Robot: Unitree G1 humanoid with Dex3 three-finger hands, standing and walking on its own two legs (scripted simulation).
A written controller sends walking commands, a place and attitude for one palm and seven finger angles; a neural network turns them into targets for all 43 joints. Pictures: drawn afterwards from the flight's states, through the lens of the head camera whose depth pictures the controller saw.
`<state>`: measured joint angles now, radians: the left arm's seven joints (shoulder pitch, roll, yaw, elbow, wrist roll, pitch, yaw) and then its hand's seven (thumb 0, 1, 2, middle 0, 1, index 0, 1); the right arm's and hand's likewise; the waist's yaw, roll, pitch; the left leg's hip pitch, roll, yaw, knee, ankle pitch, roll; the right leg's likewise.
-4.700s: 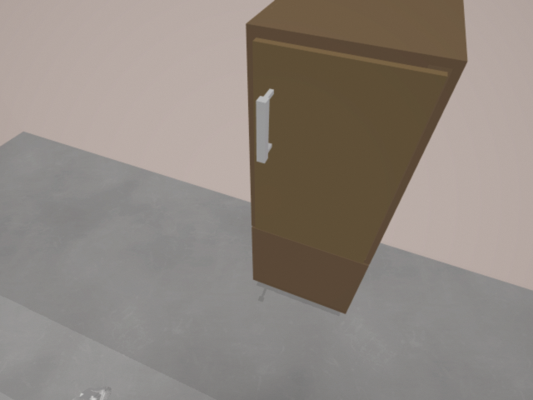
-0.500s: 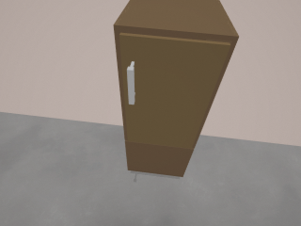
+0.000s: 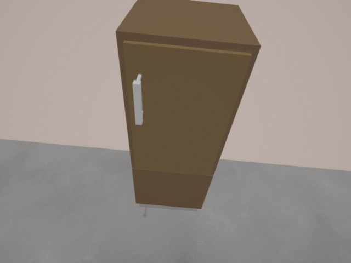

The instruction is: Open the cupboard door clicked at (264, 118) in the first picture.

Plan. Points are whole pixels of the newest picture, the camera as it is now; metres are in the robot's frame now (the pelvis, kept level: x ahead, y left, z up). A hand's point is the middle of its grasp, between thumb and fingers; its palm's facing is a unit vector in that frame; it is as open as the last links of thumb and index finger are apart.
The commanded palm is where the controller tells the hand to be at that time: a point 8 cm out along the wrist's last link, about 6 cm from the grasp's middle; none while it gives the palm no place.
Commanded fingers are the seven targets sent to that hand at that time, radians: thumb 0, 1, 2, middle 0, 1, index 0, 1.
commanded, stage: come to a stop and stand still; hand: left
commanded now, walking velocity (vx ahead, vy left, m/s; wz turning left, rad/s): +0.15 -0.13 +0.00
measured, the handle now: (139, 100) +0.57 +0.15 +0.06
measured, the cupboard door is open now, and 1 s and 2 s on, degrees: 0 0 0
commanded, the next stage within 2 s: none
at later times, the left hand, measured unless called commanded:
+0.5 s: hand out of the picture +0.10 +0.13 -0.16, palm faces +0.08 -0.97 -0.21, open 7.3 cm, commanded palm none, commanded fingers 0.00 0.90 0.90 -0.20 -0.30 -0.20 -0.30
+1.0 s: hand out of the picture -0.03 +0.19 -0.17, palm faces +0.04 -0.98 -0.19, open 7.4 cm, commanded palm none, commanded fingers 0.00 0.90 0.90 -0.20 -0.30 -0.20 -0.30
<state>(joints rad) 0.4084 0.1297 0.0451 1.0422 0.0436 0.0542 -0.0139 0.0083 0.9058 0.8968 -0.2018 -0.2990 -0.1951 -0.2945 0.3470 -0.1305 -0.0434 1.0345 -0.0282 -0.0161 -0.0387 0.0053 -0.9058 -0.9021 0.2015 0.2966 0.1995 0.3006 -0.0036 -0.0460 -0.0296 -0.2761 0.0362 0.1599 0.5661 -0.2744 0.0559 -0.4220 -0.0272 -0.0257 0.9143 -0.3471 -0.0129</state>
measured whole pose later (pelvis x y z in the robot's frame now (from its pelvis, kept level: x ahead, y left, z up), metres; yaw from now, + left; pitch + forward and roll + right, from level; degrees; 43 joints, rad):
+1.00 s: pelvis -0.02 +0.02 +0.01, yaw -1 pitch +0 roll +1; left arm 0.32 0.14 0.03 1.08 0.02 0.05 0.04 0.01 0.91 0.90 -0.20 -0.30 -0.19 -0.29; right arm 0.27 -0.15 -0.04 1.05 -0.02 0.02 -0.04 0.01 -0.93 -0.90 0.20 0.30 0.20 0.30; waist 0.00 -0.01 0.00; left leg -0.21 -0.10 0.18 0.34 -0.14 0.14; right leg -0.17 -0.05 -0.03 0.53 -0.36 0.01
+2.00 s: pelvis -0.04 -0.01 +0.01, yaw +0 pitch +0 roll +0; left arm 0.43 0.06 0.00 1.13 0.02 -0.01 0.05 0.00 0.91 0.90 -0.20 -0.30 -0.19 -0.29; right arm 0.34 -0.09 -0.02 1.14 -0.01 0.01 -0.03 0.00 -0.91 -0.90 0.20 0.30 0.20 0.30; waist 0.00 0.01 -0.02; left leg -0.27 -0.04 0.14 0.36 -0.11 0.08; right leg -0.18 0.02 -0.06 0.44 -0.27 -0.04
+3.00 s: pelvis +0.01 -0.04 +0.01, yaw -1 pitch +0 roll +1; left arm 0.36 0.10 -0.01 1.13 0.01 -0.02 0.05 0.00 0.91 0.90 -0.20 -0.30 -0.20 -0.29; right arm 0.28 -0.14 0.01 1.16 -0.01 -0.01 -0.04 0.01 -0.91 -0.90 0.20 0.30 0.20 0.30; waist 0.00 0.00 0.01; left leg -0.17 -0.02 0.14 0.38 -0.20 0.04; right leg -0.04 0.05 -0.04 0.36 -0.31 -0.07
